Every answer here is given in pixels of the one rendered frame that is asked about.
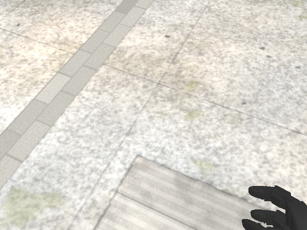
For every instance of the robot right hand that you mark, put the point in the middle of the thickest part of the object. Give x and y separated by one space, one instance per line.
294 218

